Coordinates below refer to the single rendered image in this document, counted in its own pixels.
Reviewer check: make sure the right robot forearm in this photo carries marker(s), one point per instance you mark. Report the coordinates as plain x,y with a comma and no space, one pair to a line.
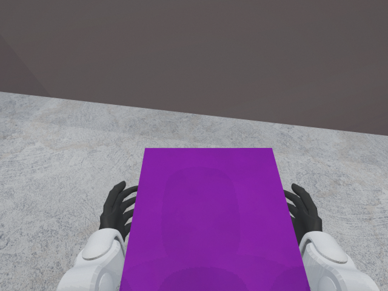
329,268

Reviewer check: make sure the robot left hand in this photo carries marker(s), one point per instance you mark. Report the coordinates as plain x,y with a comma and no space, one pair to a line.
113,215

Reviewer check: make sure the robot right hand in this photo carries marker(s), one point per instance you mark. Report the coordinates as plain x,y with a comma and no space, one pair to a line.
305,212

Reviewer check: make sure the left robot forearm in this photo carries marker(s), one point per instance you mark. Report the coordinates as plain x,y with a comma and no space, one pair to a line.
99,266

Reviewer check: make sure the carton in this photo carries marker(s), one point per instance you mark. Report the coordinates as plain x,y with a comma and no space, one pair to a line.
211,219

